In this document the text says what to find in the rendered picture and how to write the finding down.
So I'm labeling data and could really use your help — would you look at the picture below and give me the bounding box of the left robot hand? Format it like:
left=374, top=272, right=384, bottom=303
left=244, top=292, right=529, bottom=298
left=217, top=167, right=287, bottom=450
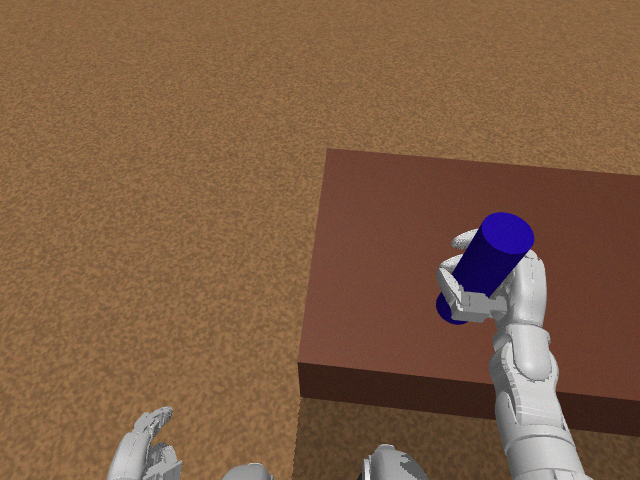
left=107, top=406, right=182, bottom=480

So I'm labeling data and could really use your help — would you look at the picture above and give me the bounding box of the right robot hand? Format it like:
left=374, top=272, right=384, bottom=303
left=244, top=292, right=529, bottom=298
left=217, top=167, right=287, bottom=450
left=436, top=229, right=547, bottom=331

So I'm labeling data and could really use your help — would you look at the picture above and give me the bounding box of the right robot arm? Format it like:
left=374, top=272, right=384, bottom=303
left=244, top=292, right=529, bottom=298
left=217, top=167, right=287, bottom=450
left=489, top=323, right=593, bottom=480

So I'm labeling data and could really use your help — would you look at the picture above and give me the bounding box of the can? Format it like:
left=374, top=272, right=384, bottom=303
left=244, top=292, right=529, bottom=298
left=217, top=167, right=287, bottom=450
left=436, top=212, right=534, bottom=325

